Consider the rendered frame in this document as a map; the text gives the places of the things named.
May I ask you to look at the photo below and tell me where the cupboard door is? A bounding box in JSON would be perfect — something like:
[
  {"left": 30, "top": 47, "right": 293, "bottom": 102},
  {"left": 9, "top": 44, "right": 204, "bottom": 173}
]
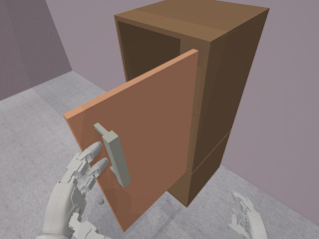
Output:
[{"left": 63, "top": 49, "right": 198, "bottom": 232}]

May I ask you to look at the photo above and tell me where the handle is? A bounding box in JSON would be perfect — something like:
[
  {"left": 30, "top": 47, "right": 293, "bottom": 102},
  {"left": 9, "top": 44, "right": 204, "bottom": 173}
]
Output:
[{"left": 94, "top": 122, "right": 131, "bottom": 188}]

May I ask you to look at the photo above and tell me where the robot right hand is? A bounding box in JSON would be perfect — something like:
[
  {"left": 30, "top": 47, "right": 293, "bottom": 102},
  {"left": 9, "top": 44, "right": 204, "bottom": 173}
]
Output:
[{"left": 228, "top": 191, "right": 269, "bottom": 239}]

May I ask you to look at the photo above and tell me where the robot left hand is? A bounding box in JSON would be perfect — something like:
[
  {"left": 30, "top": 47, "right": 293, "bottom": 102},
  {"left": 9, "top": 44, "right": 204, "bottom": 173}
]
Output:
[{"left": 42, "top": 141, "right": 113, "bottom": 239}]

